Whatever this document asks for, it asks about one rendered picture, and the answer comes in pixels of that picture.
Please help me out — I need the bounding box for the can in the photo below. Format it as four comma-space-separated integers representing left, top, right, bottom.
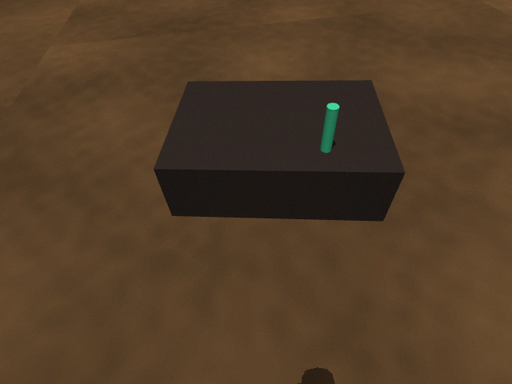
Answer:
320, 103, 339, 153

